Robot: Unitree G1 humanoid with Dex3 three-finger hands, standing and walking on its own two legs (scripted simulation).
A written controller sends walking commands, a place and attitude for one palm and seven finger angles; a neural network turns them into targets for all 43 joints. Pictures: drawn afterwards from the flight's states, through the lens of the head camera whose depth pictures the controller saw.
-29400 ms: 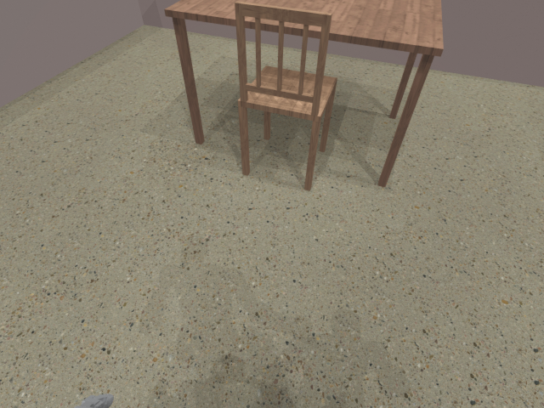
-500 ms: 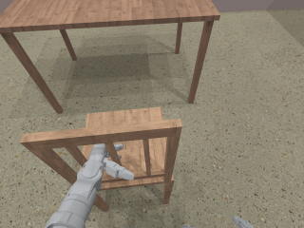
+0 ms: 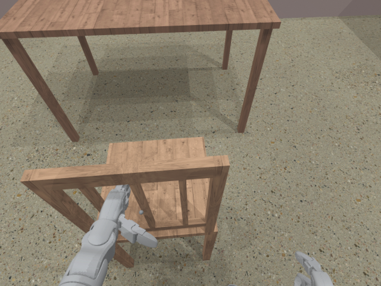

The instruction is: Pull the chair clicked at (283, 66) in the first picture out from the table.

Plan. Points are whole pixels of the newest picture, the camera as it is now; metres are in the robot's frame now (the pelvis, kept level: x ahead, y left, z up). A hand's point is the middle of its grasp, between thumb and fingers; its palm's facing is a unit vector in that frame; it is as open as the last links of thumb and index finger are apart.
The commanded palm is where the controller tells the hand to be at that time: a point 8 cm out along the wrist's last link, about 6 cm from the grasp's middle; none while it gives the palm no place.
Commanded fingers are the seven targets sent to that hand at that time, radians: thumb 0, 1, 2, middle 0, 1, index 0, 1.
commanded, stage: draw the fingers out of the gap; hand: left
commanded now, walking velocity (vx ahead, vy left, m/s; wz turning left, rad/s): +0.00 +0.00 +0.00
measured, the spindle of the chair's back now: (144, 206) +0.31 +0.11 -0.06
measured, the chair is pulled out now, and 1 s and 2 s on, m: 0.60 0.60 0.60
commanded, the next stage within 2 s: draw the hand back to the body in 0.54 s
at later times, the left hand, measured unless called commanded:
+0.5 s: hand (132, 262) +0.19 +0.12 -0.04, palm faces -0.12 -0.98 -0.13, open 17.5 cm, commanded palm +0.17 +0.17 -0.01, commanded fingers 0.00 -0.55 0.20 0.00 0.00 0.00 0.00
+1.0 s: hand (104, 260) +0.18 +0.15 +0.04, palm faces +0.01 -1.00 -0.07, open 17.5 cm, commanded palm +0.14 +0.21 +0.05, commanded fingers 0.00 -0.55 0.20 0.00 0.00 0.00 0.00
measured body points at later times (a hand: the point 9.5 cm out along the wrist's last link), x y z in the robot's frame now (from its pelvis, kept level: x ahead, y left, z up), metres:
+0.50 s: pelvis -0.01 +0.00 -0.01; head +0.02 -0.01 +0.44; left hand +0.19 +0.17 -0.02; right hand +0.17 -0.24 -0.09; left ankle -0.03 +0.14 -0.71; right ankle +0.01 -0.11 -0.71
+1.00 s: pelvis -0.03 +0.01 -0.04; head +0.03 +0.00 +0.40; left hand +0.17 +0.20 +0.04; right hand +0.16 -0.22 -0.13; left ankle -0.03 +0.14 -0.71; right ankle +0.01 -0.11 -0.71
